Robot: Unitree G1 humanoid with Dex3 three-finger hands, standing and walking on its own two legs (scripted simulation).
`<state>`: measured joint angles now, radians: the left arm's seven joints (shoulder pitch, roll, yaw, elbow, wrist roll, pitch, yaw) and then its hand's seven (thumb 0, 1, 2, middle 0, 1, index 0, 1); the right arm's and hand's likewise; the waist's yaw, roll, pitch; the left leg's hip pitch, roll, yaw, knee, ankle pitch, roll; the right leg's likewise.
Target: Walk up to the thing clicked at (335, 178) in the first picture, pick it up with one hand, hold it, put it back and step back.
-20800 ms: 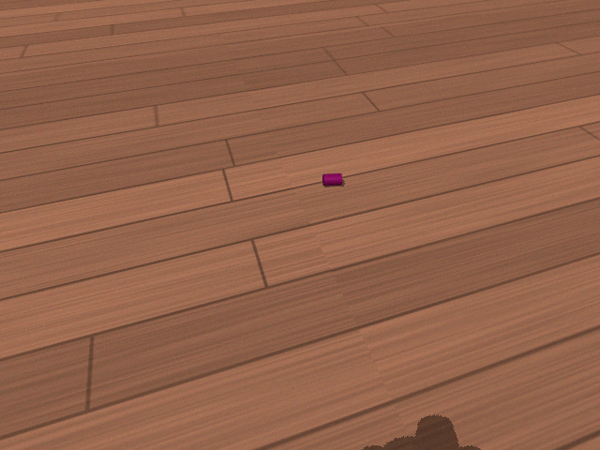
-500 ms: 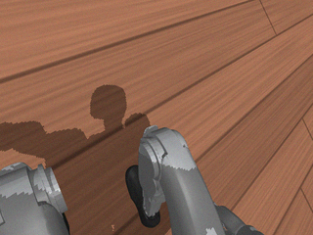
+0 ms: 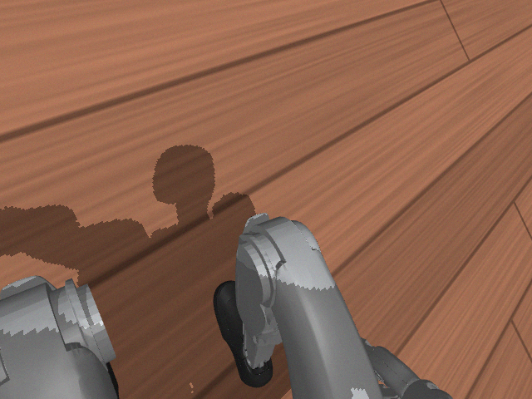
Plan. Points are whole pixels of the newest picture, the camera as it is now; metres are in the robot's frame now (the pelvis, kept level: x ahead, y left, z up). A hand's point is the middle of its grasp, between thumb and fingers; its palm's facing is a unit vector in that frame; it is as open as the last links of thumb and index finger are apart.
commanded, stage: settle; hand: left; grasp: from above
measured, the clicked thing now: out of the picture +0.44 +0.37 -0.27
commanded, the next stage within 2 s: lift in 0.84 s
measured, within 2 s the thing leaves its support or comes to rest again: leaves its support in 0.26 s
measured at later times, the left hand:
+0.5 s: hand out of the picture +0.42 +0.37 -0.17, palm faces -0.40 -0.09 -0.91, open 8.2 cm
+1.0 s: hand out of the picture +0.42 +0.37 -0.11, palm faces -0.44 -0.08 -0.89, open 8.2 cm
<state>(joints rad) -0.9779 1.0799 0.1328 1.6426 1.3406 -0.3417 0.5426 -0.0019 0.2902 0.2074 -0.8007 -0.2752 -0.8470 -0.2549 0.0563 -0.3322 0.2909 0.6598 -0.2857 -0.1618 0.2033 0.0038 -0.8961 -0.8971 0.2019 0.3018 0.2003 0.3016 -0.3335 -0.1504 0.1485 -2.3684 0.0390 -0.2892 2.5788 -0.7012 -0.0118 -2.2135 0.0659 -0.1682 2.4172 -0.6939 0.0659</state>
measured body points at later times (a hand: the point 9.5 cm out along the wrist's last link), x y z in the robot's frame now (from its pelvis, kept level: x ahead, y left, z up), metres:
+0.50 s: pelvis +0.00 +0.00 +0.01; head +0.23 +0.13 +0.38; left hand +0.44 +0.37 -0.12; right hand +0.11 -0.26 -0.06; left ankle +0.06 +0.13 -0.26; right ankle +0.11 -0.12 -0.26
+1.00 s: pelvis -0.01 +0.00 +0.04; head +0.21 +0.11 +0.41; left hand +0.44 +0.37 -0.06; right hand +0.09 -0.28 -0.05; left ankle +0.06 +0.13 -0.26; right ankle +0.11 -0.12 -0.26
